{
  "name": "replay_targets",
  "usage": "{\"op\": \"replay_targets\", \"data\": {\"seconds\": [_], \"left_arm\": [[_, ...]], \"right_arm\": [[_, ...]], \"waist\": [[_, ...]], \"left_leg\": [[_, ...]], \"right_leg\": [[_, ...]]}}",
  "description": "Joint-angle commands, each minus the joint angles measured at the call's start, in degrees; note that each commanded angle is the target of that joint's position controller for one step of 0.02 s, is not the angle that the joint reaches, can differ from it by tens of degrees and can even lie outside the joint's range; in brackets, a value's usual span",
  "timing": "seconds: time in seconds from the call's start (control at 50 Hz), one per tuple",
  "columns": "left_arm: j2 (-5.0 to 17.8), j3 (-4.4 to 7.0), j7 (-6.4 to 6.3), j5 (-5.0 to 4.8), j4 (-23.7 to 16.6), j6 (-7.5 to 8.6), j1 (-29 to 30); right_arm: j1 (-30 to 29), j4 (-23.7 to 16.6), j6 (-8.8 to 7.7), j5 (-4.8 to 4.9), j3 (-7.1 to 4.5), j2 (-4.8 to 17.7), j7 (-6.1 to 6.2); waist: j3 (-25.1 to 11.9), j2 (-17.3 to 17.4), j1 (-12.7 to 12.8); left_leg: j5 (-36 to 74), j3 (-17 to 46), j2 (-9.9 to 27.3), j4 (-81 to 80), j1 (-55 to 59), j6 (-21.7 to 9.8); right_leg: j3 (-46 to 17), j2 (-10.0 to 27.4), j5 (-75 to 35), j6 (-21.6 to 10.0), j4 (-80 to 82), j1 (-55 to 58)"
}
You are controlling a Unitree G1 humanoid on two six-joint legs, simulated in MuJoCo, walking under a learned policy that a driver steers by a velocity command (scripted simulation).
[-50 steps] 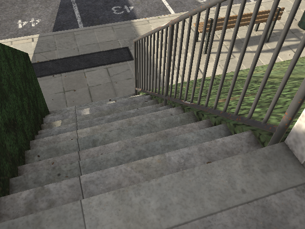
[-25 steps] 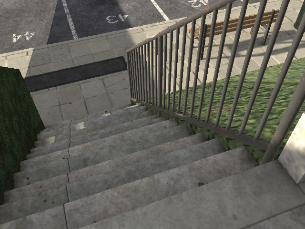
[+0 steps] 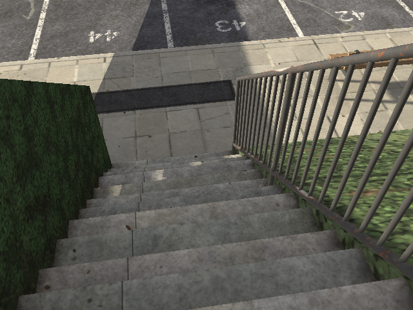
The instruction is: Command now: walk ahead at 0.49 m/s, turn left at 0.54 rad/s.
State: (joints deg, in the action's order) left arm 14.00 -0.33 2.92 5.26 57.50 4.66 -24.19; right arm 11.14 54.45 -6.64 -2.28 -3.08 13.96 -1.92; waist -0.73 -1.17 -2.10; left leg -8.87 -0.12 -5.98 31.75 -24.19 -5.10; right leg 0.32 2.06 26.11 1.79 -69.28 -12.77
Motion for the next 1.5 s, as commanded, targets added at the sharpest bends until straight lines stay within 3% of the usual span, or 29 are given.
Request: {"op": "replay_targets", "data": {"seconds": [0.02,0.1,0.18,0.24,0.26,0.3,0.34,0.38,0.48,0.56,0.7,0.76,0.82,0.86,0.92,0.96,0.98,1.0,1.02,1.06,1.1,1.14,1.16,1.22,1.38,1.44,1.46,1.48,1.5], "left_arm": [[2.6,-0.20,-2.22,0.64,-8.4,0.88,7.7],[1.5,-0.98,-3.90,-0.97,-10.7,-1.39,3.1],[-0.4,-2.17,-2.61,-2.07,-13.9,-1.11,8.1],[4.8,-0.39,-3.51,-2.13,-13.3,-0.30,2.6],[8.5,1.10,-4.07,-2.51,-11.9,0.52,-3.7],[15.7,2.11,-3.93,-1.23,-11.5,1.82,-12.7],[8.2,2.02,-1.58,-2.24,-12.8,2.09,3.3],[-3.9,-1.38,-2.14,-2.71,-14.4,2.45,8.7],[3.5,1.13,-4.46,0.65,-5.9,2.25,-6.8],[1.4,0.12,-3.99,1.35,-3.7,1.29,-6.4],[-5.8,-3.45,-6.39,0.74,2.1,1.74,-17.6],[-0.8,-2.69,-3.05,2.76,1.7,1.64,-12.4],[3.6,-0.83,-2.99,0.38,3.5,2.27,-12.3],[4.8,0.16,-3.82,0.41,5.1,0.04,-14.6],[5.0,-0.07,0.10,3.10,6.1,-2.80,-14.0],[-3.1,-0.02,3.85,-0.74,3.1,-1.66,-21.5],[2.9,2.91,-3.05,-7.76,1.5,-1.92,-12.6],[1.4,2.09,-5.31,-5.97,-0.1,-2.52,-9.6],[-1.2,-0.22,-0.37,-4.51,-4.1,0.32,-4.8],[-1.6,1.32,-0.18,-3.42,-1.6,1.39,-8.5],[-0.9,2.06,1.23,-0.94,0.1,0.56,-6.2],[-2.4,1.06,2.11,-1.05,1.2,0.79,-10.0],[-2.8,0.18,2.42,1.45,-1.0,0.39,-4.5],[-1.4,0.12,2.46,0.10,-0.6,-0.81,-2.0],[-0.8,0.31,0.29,0.33,-7.5,-2.33,18.8],[3.2,2.41,-0.20,0.96,0.1,-1.33,8.3],[5.7,4.79,-0.35,-0.86,6.3,-0.38,-9.9],[13.3,8.05,-0.13,0.92,10.9,-0.14,-23.0],[19.8,9.30,-0.14,0.06,11.8,0.08,-26.4]], "right_arm": [[9.8,3.0,-0.80,-0.14,0.10,1.3,0.53],[1.2,-2.9,-1.30,-0.43,0.16,5.7,0.10],[8.4,-4.1,-1.08,-2.31,-0.90,8.7,-1.40],[7.1,-6.8,-0.98,-1.44,-0.80,8.3,-2.47],[6.2,-7.8,-1.38,-1.19,-0.46,7.6,-2.68],[20.8,-8.5,-3.00,-0.52,2.03,-3.6,-2.55],[15.4,-7.2,-0.36,-1.62,0.14,5.3,-0.16],[11.7,-6.3,2.28,-3.55,1.45,1.8,0.71],[6.5,-6.9,1.08,-1.61,2.05,0.5,-4.09],[6.3,-6.6,1.40,-2.71,2.00,1.6,-5.77],[-4.3,-8.9,2.25,-2.30,3.96,-0.9,-4.33],[-5.4,-10.5,4.91,-2.84,3.77,-0.9,-4.20],[-9.5,-12.7,6.38,-3.97,3.82,-0.2,-2.79],[-7.9,-9.4,5.95,-3.29,3.56,-0.3,-2.29],[27.0,4.3,4.81,-3.60,-2.35,9.4,-1.21],[36.0,4.8,3.97,-4.37,-4.50,18.5,-1.72],[26.8,4.0,5.51,3.54,-3.49,12.3,0.53],[23.6,2.4,5.97,4.21,-3.60,12.4,1.71],[25.0,5.0,3.90,-4.86,-0.77,6.4,-1.85],[18.3,2.1,1.69,-7.14,2.62,-3.2,-1.83],[20.3,1.9,0.08,-3.94,3.03,-0.8,-0.22],[18.7,1.6,-0.99,-6.45,3.17,1.3,0.28],[19.6,2.7,-1.29,-5.39,5.00,-4.6,1.53],[23.8,5.2,-1.18,-5.07,5.88,-3.0,2.10],[32.0,8.4,2.33,-4.20,4.12,2.1,2.79],[27.9,8.5,4.31,-3.27,3.10,1.6,2.78],[28.4,9.9,4.82,-5.75,2.52,4.8,0.34],[27.2,10.5,4.62,-5.43,2.32,3.9,-2.16],[26.9,6.8,4.55,-2.99,2.47,-0.7,-5.26]], "waist": [[1.5,2.6,-2.2],[1.6,2.0,4.5],[1.3,6.2,1.5],[0.2,3.8,5.7],[-2.6,1.8,8.9],[-16.3,-14.0,5.4],[-4.2,-1.5,1.6],[-3.5,0.2,0.8],[-1.9,-1.9,5.3],[-1.2,-3.0,3.8],[6.7,0.2,8.8],[9.6,-2.0,6.7],[13.6,0.0,8.1],[11.6,1.0,9.9],[1.5,11.1,-4.6],[-22.3,18.1,-0.9],[-10.1,3.3,-1.0],[-7.4,7.1,-0.5],[-6.5,9.5,-0.6],[8.4,0.4,7.3],[6.1,3.2,5.7],[0.7,6.1,8.3],[1.1,2.5,5.4],[1.5,2.1,3.9],[11.1,4.0,-4.3],[9.1,0.7,-1.3],[5.2,0.3,6.1],[0.2,-10.8,13.2],[-11.9,-13.2,10.8]], "left_leg": [[-6.1,25.1,15.8,-17.6,12.8,-13.0],[-9.8,17.9,9.9,-21.9,-11.9,-11.0],[-3.9,15.9,6.0,-17.1,-18.9,-9.8],[5.0,22.9,9.3,-6.0,-12.0,-9.0],[8.9,24.2,8.4,2.6,-12.4,-6.6],[-25.6,12.9,-4.1,43.8,-29.6,2.7],[-14.5,12.9,6.2,58.7,-35.4,4.8],[-7.1,10.4,10.3,50.6,-28.8,7.1],[0.1,2.7,11.6,37.3,-24.9,7.8],[9.1,3.2,12.0,38.8,-25.9,3.8],[36.7,5.6,15.9,10.0,-34.0,3.0],[36.4,-1.5,12.4,8.3,-5.7,1.2],[28.5,-0.1,13.0,-4.2,-8.7,1.2],[30.5,-0.2,13.6,-14.5,-7.0,1.9],[44.9,-3.8,13.0,-20.4,37.7,-0.3],[78.8,4.6,23.7,10.9,67.8,-10.5],[72.8,9.6,29.7,5.1,57.2,-8.5],[52.2,12.8,32.2,-0.1,49.2,-12.8],[25.6,9.7,26.1,-3.0,36.2,-10.1],[30.4,8.4,29.7,-7.0,4.8,-7.1],[18.3,3.4,25.7,-9.2,-3.3,-10.2],[22.0,3.4,24.4,-2.9,-4.1,-9.2],[14.9,3.1,24.2,-2.8,3.3,-7.8],[3.2,-3.4,20.4,6.5,-4.5,-5.6],[-6.8,3.2,27.4,15.9,6.8,-3.7],[-4.7,-1.8,23.4,36.9,13.2,0.8],[-0.9,-6.0,21.3,46.9,-0.7,1.6],[-22.7,-7.7,12.8,73.9,-14.6,5.9],[-40.7,-7.3,7.3,91.4,-27.8,6.8]], "right_leg": [[-7.5,4.2,-1.3,-4.1,-2.8,-25.2],[-0.3,2.6,-0.8,-1.6,13.9,-8.7],[5.1,-2.4,-21.1,-0.1,23.9,4.3],[2.7,-2.1,-15.3,-1.3,32.2,7.4],[0.0,-0.4,-17.4,-4.7,36.2,14.3],[-38.8,26.9,-55.8,-31.7,44.6,32.2],[-31.6,24.9,-25.1,-25.9,49.4,11.2],[-16.1,14.6,-22.1,-18.1,50.8,3.5],[-0.5,12.1,-47.9,-17.4,49.0,2.7],[1.1,13.5,-41.0,-16.3,43.6,0.6],[1.4,14.1,-22.6,-13.4,35.8,8.6],[5.7,13.0,-5.5,-11.9,38.2,-15.0],[2.8,16.6,-2.6,-10.2,31.8,-4.3],[1.4,15.7,-2.7,-8.8,23.8,4.7],[7.9,7.5,1.4,-2.7,-14.9,-10.3],[-2.2,-2.2,20.9,-1.3,-44.8,-28.8],[-2.1,-0.4,19.0,-3.3,-39.2,-43.6],[-1.7,2.1,14.4,-2.9,-37.5,-45.1],[-3.3,4.3,7.3,-7.1,-42.8,-44.4],[-9.9,9.0,-16.6,-6.6,-11.2,-33.3],[-6.3,7.1,-26.0,-4.8,0.1,-27.0],[-6.3,6.2,-28.3,-3.5,-1.5,-25.1],[-12.2,9.9,-39.7,-4.1,13.6,-33.7],[-6.0,6.1,-60.1,-2.7,24.4,-21.9],[1.4,3.3,-42.0,-4.3,39.2,-16.4],[0.9,5.6,-41.6,-5.8,62.2,-8.2],[9.0,-0.3,-52.6,-6.4,55.8,19.0],[1.4,5.0,-63.8,-13.7,54.3,36.1],[-7.1,11.1,-87.0,-18.8,32.6,53.0]]}}
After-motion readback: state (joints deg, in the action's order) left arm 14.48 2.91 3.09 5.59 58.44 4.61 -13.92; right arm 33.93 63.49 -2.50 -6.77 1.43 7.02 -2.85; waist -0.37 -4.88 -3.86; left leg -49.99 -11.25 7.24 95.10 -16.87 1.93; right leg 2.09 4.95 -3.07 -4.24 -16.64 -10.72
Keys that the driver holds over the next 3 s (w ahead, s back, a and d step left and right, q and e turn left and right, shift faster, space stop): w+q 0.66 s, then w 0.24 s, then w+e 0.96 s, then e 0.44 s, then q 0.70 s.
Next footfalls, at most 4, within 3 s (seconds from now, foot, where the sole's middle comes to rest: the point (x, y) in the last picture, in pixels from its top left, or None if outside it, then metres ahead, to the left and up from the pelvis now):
0.28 right None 0.27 -0.12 -0.76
0.92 left None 0.44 0.25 -0.95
1.46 right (185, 294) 0.74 0.10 -1.17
1.88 left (145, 274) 0.92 0.31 -1.34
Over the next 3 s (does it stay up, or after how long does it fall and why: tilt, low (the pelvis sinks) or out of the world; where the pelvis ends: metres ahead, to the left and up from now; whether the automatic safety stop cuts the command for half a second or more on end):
stays up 1.12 0.09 -0.77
